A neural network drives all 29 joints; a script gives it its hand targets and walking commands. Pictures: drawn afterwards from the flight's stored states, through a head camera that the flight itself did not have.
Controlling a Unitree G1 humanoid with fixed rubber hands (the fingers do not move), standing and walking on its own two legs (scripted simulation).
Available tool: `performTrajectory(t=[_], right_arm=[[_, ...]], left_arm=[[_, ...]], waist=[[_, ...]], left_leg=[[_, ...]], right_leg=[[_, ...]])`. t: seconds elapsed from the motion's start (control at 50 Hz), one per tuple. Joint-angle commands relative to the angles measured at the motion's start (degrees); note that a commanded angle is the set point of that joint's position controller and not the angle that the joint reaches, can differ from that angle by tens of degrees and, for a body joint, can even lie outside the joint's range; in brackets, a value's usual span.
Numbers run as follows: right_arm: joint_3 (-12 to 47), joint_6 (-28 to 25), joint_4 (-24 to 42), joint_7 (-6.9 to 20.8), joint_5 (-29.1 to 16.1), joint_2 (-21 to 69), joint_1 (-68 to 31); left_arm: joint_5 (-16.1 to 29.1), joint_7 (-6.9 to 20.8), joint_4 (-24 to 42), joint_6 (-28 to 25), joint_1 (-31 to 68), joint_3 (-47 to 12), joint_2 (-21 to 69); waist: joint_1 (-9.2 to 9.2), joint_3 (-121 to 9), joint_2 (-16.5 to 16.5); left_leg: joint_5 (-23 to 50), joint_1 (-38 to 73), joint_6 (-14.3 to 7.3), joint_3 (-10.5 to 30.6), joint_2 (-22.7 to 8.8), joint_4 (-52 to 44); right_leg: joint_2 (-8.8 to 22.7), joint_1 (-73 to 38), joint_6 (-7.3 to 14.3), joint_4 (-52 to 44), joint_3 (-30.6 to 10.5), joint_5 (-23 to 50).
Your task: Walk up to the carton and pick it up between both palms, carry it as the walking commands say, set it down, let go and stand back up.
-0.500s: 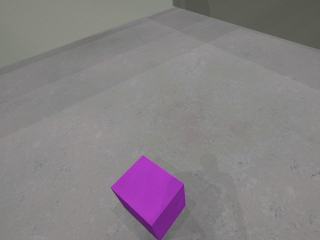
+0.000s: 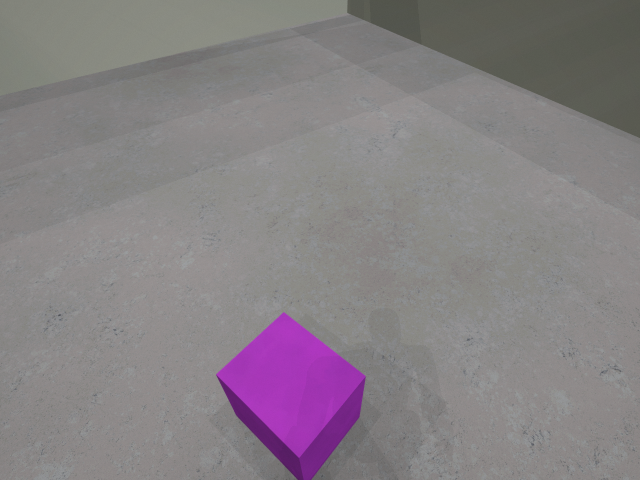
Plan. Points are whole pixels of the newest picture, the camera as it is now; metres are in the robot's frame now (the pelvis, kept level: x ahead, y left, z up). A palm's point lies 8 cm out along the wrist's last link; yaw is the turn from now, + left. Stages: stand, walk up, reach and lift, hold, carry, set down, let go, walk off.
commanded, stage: walk up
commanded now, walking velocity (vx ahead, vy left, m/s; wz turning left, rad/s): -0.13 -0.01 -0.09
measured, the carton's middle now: (294, 397) +0.47 +0.12 -0.61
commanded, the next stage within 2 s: none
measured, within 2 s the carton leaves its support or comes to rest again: neither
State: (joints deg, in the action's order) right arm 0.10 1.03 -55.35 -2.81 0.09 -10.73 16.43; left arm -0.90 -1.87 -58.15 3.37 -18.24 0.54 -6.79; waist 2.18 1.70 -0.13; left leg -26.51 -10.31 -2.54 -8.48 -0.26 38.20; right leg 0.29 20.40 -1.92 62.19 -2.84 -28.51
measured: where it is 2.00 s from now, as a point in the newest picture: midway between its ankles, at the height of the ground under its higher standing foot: outside the picture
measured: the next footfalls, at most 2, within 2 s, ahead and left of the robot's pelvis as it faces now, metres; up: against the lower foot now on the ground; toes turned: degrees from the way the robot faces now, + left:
right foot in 0.16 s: +0.00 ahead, -0.08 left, +0.00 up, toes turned -1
left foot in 0.44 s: -0.03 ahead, +0.11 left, +0.00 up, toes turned +5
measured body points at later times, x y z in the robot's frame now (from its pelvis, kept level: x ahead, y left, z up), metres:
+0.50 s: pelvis -0.03 +0.03 +0.01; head -0.01 +0.04 +0.46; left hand +0.01 +0.25 -0.15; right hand +0.00 -0.21 -0.13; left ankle -0.07 +0.11 -0.72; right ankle -0.02 -0.12 -0.71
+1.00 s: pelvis -0.04 +0.07 +0.01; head -0.03 +0.08 +0.46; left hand +0.01 +0.29 -0.15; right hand -0.02 -0.17 -0.14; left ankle -0.07 +0.11 -0.72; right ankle -0.04 -0.08 -0.72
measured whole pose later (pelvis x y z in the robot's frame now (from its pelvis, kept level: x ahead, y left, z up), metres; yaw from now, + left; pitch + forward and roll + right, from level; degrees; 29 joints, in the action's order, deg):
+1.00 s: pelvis -0.04 +0.07 +0.01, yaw -3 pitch -1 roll -2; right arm 0.1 2.0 -55.4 -3.4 0.1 -10.3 16.1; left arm -0.9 -2.4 -58.5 1.9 -14.8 0.5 -8.0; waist -0.5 2.3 1.0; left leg -23.7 -11.1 -4.5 -8.7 1.5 35.4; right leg -0.3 14.6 -1.6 34.1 -2.1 -18.2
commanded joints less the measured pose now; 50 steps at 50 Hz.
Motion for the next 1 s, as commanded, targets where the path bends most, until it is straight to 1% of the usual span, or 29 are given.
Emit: performTrajectory(t=[0.0,0.02,0.06,0.08,0.1,0.12,0.14,0.16,0.22,0.28,0.32,0.34,0.36,0.38,0.4,0.42,0.44,0.46,0.56,0.6,0.68,0.76,0.8,0.84,0.88,0.92,0.94,0.96,0.98], right_arm=[[-3.4,0.5,5.2,-0.5,1.4,-9.3,-3.6],[-3.6,0.7,4.6,-0.4,1.3,-8.5,-3.7],[-3.8,1.1,2.9,-0.7,0.1,-8.6,-0.3],[-3.5,0.9,2.5,-0.5,-0.6,-7.3,1.5],[-2.9,0.6,3.0,-0.3,-1.2,-5.0,4.3],[-2.0,1.1,3.4,-0.3,-0.3,-2.4,4.4],[-2.6,1.9,4.1,-0.4,-0.5,-4.2,0.9],[-4.1,3.0,5.1,-0.4,-0.6,-7.3,-5.0],[-3.5,4.0,5.4,0.1,0.3,-6.5,-4.3],[-1.3,1.8,3.3,1.1,-0.2,-1.1,-2.2],[-0.8,0.5,1.1,1.0,-0.4,-0.3,0.2],[-1.0,-0.2,-0.5,0.4,-0.2,-1.3,2.7],[-1.8,-0.8,-1.6,0.3,0.3,-4.4,6.3],[-2.6,-1.2,-1.4,0.1,0.6,-8.1,7.2],[-2.7,-1.4,-1.3,0.1,0.6,-8.0,6.9],[-2.5,-1.3,-0.8,0.1,0.8,-6.5,5.4],[-2.2,-1.3,-0.4,0.0,0.8,-5.3,3.4],[-2.1,-1.4,-0.2,-0.1,1.2,-5.2,1.7],[-2.7,-1.9,0.5,-0.4,1.2,-5.7,2.5],[-2.9,-1.6,0.4,-0.7,1.4,-5.7,1.4],[-2.5,-1.3,1.2,-0.5,0.7,-2.8,2.3],[-2.4,-1.2,0.5,-0.3,1.3,-4.2,1.5],[-3.0,-0.2,2.9,-1.1,0.5,-5.8,0.9],[-2.2,0.3,4.7,-0.9,0.6,-4.7,1.2],[-1.7,0.2,4.6,-0.8,0.3,-4.6,2.4],[-1.7,-0.8,3.8,-0.7,0.3,-4.5,5.3],[-0.8,-1.0,-0.1,-0.2,1.1,-2.4,9.7],[-2.1,-1.0,0.2,-0.5,1.6,-6.9,9.5],[-2.8,-0.7,0.5,-0.6,1.6,-9.7,8.2]], left_arm=[[-0.2,0.2,1.4,-0.3,0.1,2.2,-5.7],[-0.2,0.1,1.5,-1.1,0.4,1.7,-5.0],[0.1,-0.1,1.3,-2.5,0.6,1.9,-5.9],[-0.2,-0.3,0.9,-3.3,-0.2,2.2,-8.8],[-0.6,-0.2,1.1,-3.7,-0.7,2.7,-12.8],[0.0,-0.2,0.4,-4.1,-2.4,2.3,-12.2],[0.2,-0.4,0.0,-4.0,-3.2,2.3,-13.3],[0.0,-1.0,-1.6,-3.7,-4.2,2.5,-13.5],[-0.4,-1.8,1.3,-3.6,-0.1,2.6,-12.0],[-0.3,-1.3,1.1,-3.0,5.5,1.7,-9.3],[0.1,-1.2,-0.2,-2.3,5.7,1.8,-9.7],[0.5,-1.0,0.1,-2.2,4.8,1.9,-9.2],[1.0,-0.6,0.5,-2.4,3.2,1.8,-5.9],[1.2,-0.3,1.3,-2.5,2.4,1.7,-4.0],[1.2,-0.3,1.4,-2.4,3.9,1.7,-5.0],[0.9,-0.3,0.9,-2.2,1.8,2.2,-5.4],[0.9,-0.5,1.5,-1.7,4.3,2.0,-6.0],[0.8,-0.1,1.6,-1.6,4.3,2.2,-5.8],[0.5,-0.3,0.4,-2.3,2.5,1.4,-5.4],[0.2,-0.2,0.1,-2.8,1.7,1.2,-5.0],[0.0,-0.7,-0.3,-3.3,2.1,1.3,-7.1],[0.0,-0.8,-0.5,-3.2,2.9,1.4,-6.7],[-0.4,-0.9,2.9,-2.9,-0.6,2.9,-10.7],[-0.5,-0.6,4.5,-2.3,-0.7,3.9,-15.3],[-0.2,-0.6,4.1,-2.2,0.4,3.6,-16.3],[0.4,-0.1,5.4,-2.2,5.1,3.1,-14.6],[0.7,-0.4,5.1,-2.5,5.8,2.3,-11.0],[1.1,-0.2,6.4,-2.6,5.5,2.1,-7.7],[0.5,-0.3,7.6,-2.0,6.9,2.3,-7.5]], waist=[[-0.80,9.5,10.0],[-1.00,5.6,12.6],[-1.33,0.8,9.1],[-1.70,-1.1,3.7],[-3.26,-5.6,-5.4],[-2.70,-5.5,-11.5],[-1.29,-1.6,-10.0],[1.48,4.8,-10.1],[-0.44,6.1,-8.1],[-2.34,1.1,-11.6],[-2.89,2.2,-10.2],[-4.00,2.7,-6.1],[-3.96,-0.4,5.1],[-3.53,0.5,9.9],[-3.58,1.6,7.3],[-1.80,0.6,6.5],[-2.28,1.8,6.3],[-1.85,3.6,10.0],[-2.58,0.4,9.4],[-1.58,-0.1,7.4],[-2.91,0.2,-3.9],[-2.91,-0.7,-3.7],[-3.33,3.7,-7.1],[-2.18,4.8,-12.9],[-2.89,6.4,-13.1],[-6.14,5.4,-11.4],[-7.01,2.8,-4.6],[-7.30,3.2,7.3],[-7.52,4.8,7.6]], left_leg=[[55.6,-2.4,-8.4,8.6,-22.1,-14.2],[50.7,1.5,-7.1,7.2,-19.4,-11.7],[54.7,6.0,-4.6,6.3,-15.6,-4.0],[48.7,3.0,-2.0,5.3,-14.0,0.1],[26.8,-2.4,0.7,3.3,-8.6,6.4],[-5.4,-6.6,1.0,5.0,-4.2,10.6],[-10.1,-9.2,1.3,6.5,-2.8,14.9],[-11.1,-11.1,1.9,8.0,-1.1,21.3],[-7.2,-14.8,3.6,10.8,-2.4,27.1],[-3.4,-5.1,2.2,9.0,-1.9,2.3],[6.1,0.4,2.6,6.8,-0.6,-15.1],[12.3,4.7,2.9,9.6,-4.1,-21.8],[24.2,10.0,3.0,16.2,-11.1,-22.9],[39.7,11.1,1.9,20.7,-17.8,-21.4],[46.5,9.4,0.5,19.2,-19.0,-20.9],[47.8,9.4,-0.2,15.8,-18.1,-20.4],[37.9,3.0,-0.7,13.1,-16.9,-22.2],[37.7,3.1,-1.6,12.9,-16.0,-21.6],[52.6,7.6,-4.4,10.1,-15.5,-15.6],[45.7,5.2,-5.2,9.4,-14.4,-13.9],[25.6,-0.6,-1.4,7.3,-7.7,-13.1],[27.8,4.2,-1.8,7.3,-8.3,-13.4],[11.7,1.9,-0.7,-0.1,-5.7,-1.9],[-0.5,1.1,0.1,2.1,-0.1,6.2],[-5.5,-0.4,0.3,4.2,0.7,3.6],[2.0,9.7,-1.1,6.1,-2.0,-9.0],[10.0,10.2,-1.1,10.1,-7.8,-16.7],[18.1,13.7,-3.1,18.5,-16.1,-21.8],[28.8,12.2,-6.7,20.6,-23.1,-23.6]], right_leg=[[2.4,2.6,-0.7,-9.9,2.7,-2.8],[3.2,0.6,-0.1,-17.2,3.2,-0.3],[0.8,-4.4,0.6,-31.4,4.8,10.0],[2.9,-10.7,2.2,-35.4,1.6,30.6],[10.9,-17.1,6.0,-34.7,-10.3,55.5],[18.6,-16.8,11.0,-38.2,-19.9,66.0],[20.7,-13.0,14.2,-39.2,-20.4,66.6],[20.8,-5.6,16.0,-39.2,-21.7,66.2],[19.8,-4.8,15.4,-41.3,-19.8,52.5],[9.6,-5.4,10.6,-45.5,-10.6,25.5],[6.4,-5.7,8.3,-41.8,-8.1,21.8],[5.7,-3.9,7.0,-38.9,-7.8,21.2],[2.8,-0.7,5.2,-33.8,-4.6,15.9],[-0.2,3.9,3.2,-29.2,-0.5,6.9],[-0.4,4.1,2.7,-26.6,0.8,2.9],[-0.5,3.6,2.2,-24.4,0.8,1.7],[0.8,0.4,1.8,-23.6,0.7,2.4],[-0.1,0.8,1.6,-22.8,1.8,2.6],[0.4,-0.3,1.9,-23.9,2.4,4.8],[0.9,-4.8,2.5,-28.6,2.1,10.2],[5.8,-12.4,4.5,-33.8,-3.8,40.3],[5.1,-7.8,4.4,-33.8,-3.5,36.4],[9.3,-0.6,9.0,-37.3,-14.5,37.4],[16.2,4.5,14.4,-43.8,-27.8,34.9],[17.5,3.1,14.6,-46.1,-29.4,35.7],[12.1,8.0,9.5,-42.3,-19.4,31.2],[7.8,5.4,6.2,-38.4,-8.6,24.7],[1.2,10.9,3.7,-28.7,-1.9,14.9],[-0.4,13.9,2.1,-16.7,-0.1,3.1]])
